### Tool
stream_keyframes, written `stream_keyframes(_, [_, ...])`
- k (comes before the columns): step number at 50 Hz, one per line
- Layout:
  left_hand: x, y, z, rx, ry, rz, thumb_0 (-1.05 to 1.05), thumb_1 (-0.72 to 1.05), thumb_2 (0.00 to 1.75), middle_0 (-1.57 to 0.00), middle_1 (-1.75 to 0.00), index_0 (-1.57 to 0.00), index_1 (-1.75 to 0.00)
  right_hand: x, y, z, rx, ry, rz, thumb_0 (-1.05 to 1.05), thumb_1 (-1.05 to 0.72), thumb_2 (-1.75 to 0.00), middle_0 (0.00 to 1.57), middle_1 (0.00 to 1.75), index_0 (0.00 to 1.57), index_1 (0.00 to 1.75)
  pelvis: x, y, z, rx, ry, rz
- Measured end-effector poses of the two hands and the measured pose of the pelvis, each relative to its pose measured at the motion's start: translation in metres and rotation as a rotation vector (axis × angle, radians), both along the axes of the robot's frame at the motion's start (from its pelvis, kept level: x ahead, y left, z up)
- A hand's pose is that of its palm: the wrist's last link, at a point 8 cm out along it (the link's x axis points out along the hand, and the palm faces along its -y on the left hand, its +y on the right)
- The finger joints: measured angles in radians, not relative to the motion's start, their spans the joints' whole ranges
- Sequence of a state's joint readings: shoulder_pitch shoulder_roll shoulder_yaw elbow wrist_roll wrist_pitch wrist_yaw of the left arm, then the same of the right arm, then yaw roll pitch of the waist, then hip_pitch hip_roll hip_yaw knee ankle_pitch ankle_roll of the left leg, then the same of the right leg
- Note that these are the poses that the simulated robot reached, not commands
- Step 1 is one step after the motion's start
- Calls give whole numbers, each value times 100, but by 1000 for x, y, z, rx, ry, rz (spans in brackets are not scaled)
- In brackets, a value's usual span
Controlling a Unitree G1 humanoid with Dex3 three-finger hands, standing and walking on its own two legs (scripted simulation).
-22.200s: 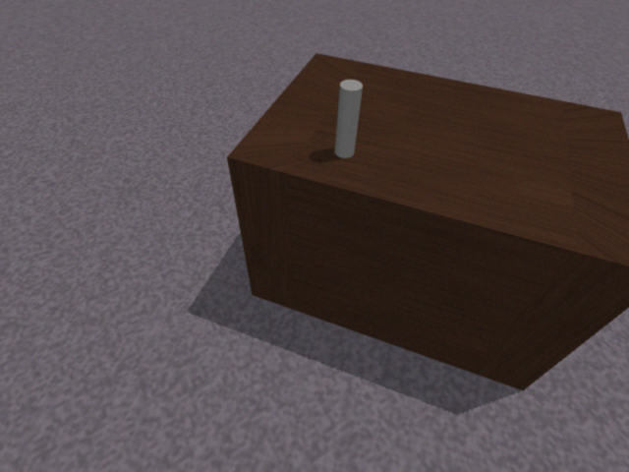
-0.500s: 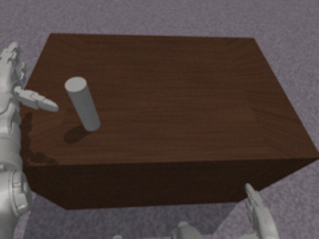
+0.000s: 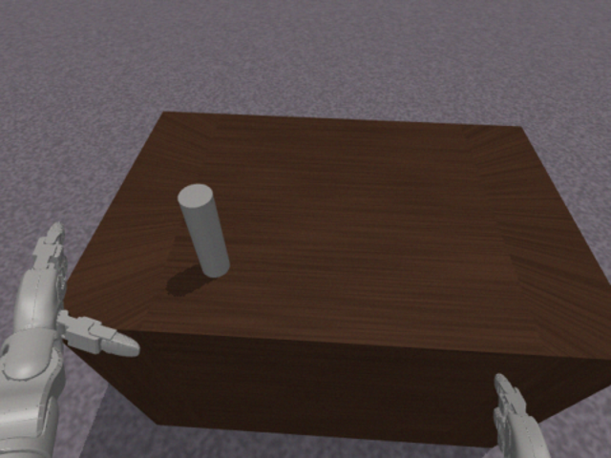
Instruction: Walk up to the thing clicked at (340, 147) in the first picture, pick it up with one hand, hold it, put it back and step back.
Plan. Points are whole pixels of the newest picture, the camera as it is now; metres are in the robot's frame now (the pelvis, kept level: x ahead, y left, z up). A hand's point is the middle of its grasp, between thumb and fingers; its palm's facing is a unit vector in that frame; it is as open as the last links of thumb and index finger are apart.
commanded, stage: sink last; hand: left
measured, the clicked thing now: (206, 234) +0.46 +0.17 -0.01
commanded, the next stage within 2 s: home in 0.60 s
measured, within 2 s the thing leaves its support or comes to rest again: neither
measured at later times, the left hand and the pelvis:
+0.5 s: hand (78, 433) +0.15 +0.22 +0.07, palm faces +0.30 -0.88 -0.37, open 17.2 cm; pelvis -0.02 -0.02 -0.01, yaw +2 degrees
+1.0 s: hand out of the picture +0.14 +0.20 -0.02, palm faces +0.23 -0.93 -0.28, open 17.3 cm; pelvis -0.03 -0.01 -0.01, yaw +1 degrees
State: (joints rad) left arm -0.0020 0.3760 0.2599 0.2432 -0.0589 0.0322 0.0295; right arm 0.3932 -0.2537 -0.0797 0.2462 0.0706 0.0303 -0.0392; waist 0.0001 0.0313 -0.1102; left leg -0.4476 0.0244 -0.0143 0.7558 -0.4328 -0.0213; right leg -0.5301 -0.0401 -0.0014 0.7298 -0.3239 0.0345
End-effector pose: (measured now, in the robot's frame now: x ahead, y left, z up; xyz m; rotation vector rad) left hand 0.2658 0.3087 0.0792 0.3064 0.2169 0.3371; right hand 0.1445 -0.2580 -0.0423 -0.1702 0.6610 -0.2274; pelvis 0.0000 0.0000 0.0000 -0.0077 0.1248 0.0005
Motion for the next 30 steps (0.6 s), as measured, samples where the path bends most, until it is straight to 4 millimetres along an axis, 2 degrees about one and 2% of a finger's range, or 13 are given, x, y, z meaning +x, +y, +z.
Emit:
stream_keyframes(10, [-102,-25,1,14,22,22,-1,-49,3,-6,-5,-7,-4,-2,-4,-5,-1,7,-6,-1,49,-6,6,6,6,5,-3,-7,-2,4,-36,15])
stream_keyframes(16, [-146,-40,-1,12,74,23,-1,-47,2,-5,-5,-6,-4,-2,-2,-6,7,-41,3,-1,51,-5,6,6,6,5,-10,-9,-5,9,-45,22])
stream_keyframes(20, [-157,-46,1,14,59,22,-1,-46,2,-4,-5,-6,-4,-4,-5,-4,-5,-81,4,-1,53,-5,6,6,6,5,-17,-12,-7,14,-54,28])
stream_keyframes(30, [-155,-42,25,86,-74,-8,-1,-47,2,-4,-5,-6,-4,-25,-19,2,-35,-120,-22,-1,54,-4,6,6,6,5,-29,-16,-9,20,-70,22])
